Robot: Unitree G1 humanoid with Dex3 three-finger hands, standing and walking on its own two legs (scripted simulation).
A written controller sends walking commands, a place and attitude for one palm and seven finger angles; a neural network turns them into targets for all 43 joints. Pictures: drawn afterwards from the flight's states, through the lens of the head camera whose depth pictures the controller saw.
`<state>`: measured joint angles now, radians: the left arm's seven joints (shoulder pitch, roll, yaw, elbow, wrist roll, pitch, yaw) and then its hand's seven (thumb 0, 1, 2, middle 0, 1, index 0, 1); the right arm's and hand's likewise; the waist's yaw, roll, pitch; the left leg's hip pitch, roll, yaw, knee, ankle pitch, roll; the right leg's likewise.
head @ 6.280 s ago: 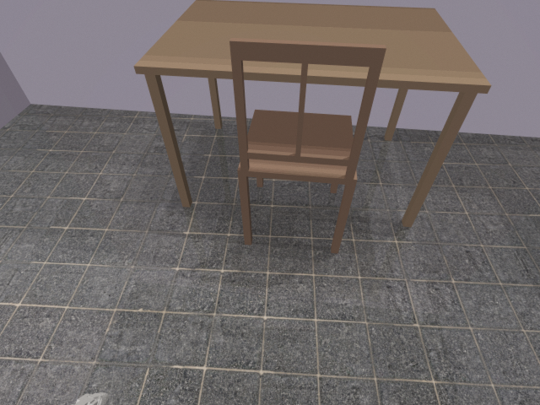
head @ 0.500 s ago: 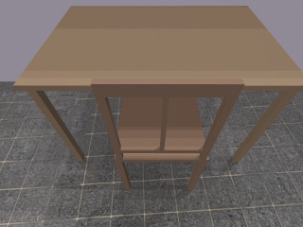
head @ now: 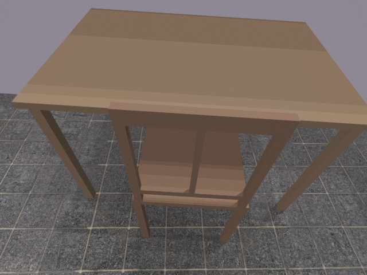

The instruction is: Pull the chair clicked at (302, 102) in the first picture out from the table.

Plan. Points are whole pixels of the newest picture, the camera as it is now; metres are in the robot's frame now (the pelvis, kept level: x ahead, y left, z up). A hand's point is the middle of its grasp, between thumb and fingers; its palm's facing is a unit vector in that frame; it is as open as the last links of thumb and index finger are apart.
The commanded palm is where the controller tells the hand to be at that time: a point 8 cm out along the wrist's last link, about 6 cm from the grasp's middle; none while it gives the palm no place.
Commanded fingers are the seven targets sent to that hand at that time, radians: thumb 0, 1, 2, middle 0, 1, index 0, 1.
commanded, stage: come to a stop and stand still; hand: left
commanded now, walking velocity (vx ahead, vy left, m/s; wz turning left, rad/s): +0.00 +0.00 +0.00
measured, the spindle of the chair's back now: (196, 165) +0.42 +0.00 -0.06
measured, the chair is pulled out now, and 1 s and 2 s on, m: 0.00 0.00 0.00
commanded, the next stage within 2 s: look again from close up in 0.76 s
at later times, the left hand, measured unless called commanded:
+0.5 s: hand out of the picture -0.02 +0.20 -0.16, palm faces +0.03 -0.98 -0.18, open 7.4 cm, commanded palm none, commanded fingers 0.00 0.90 0.90 -0.20 -0.30 -0.20 -0.30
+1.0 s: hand out of the picture -0.01 +0.19 -0.17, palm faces +0.02 -0.98 -0.17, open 7.4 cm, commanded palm none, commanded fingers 0.00 0.90 0.90 -0.20 -0.30 -0.20 -0.30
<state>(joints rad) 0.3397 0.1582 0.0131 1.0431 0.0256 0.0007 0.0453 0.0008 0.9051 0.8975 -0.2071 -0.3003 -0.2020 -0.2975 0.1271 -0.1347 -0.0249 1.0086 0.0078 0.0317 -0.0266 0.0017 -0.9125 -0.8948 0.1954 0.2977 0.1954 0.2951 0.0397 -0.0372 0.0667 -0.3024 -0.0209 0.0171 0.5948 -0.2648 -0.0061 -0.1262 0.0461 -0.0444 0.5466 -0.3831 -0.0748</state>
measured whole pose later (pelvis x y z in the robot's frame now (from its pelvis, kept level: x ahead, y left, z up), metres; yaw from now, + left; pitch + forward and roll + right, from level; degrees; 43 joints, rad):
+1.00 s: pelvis +0.02 +0.03 +0.00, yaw +0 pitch +1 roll -1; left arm 0.35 0.12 -0.02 1.09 0.01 -0.03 0.05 0.00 0.91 0.90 -0.20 -0.30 -0.20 -0.30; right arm 0.28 -0.17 0.00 1.07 -0.01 -0.01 -0.02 0.01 -0.93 -0.89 0.20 0.30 0.20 0.30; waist -0.01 0.02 0.04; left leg -0.30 -0.04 0.02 0.55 -0.26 0.06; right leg -0.11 0.02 -0.05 0.46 -0.36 -0.02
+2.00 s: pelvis +0.00 +0.01 +0.01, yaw +0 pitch +0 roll +1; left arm 0.32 0.20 0.00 0.98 0.02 0.02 0.04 0.00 0.91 0.90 -0.20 -0.30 -0.20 -0.30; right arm 0.20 -0.15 -0.01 1.07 0.00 -0.01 -0.03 0.00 -0.92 -0.89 0.20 0.30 0.20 0.30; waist 0.01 -0.04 0.04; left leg -0.29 -0.03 0.02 0.45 -0.17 0.03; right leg -0.15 0.02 -0.04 0.48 -0.33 -0.04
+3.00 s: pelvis +0.01 +0.02 +0.01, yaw +0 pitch +0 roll +0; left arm 0.32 0.17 -0.02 1.04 0.01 -0.01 0.03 0.00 0.91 0.90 -0.20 -0.30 -0.20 -0.30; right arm 0.24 -0.16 0.01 1.11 0.00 -0.02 -0.02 0.00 -0.93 -0.89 0.20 0.30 0.20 0.30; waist 0.01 -0.04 0.03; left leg -0.24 -0.04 0.03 0.42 -0.17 0.04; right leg -0.09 0.02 -0.04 0.41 -0.31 -0.03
